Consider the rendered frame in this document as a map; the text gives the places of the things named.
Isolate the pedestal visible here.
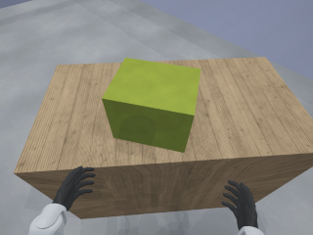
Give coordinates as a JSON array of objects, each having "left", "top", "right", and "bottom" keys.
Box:
[{"left": 13, "top": 57, "right": 313, "bottom": 219}]

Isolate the carton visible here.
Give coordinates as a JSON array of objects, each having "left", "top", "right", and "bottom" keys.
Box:
[{"left": 102, "top": 58, "right": 201, "bottom": 153}]

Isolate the robot right hand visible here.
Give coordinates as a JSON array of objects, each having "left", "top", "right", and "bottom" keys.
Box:
[{"left": 221, "top": 180, "right": 258, "bottom": 231}]

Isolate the left robot forearm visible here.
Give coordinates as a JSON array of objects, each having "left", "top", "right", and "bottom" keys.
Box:
[{"left": 28, "top": 203, "right": 67, "bottom": 235}]

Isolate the robot left hand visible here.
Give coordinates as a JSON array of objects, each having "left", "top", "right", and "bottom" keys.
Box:
[{"left": 52, "top": 165, "right": 96, "bottom": 212}]

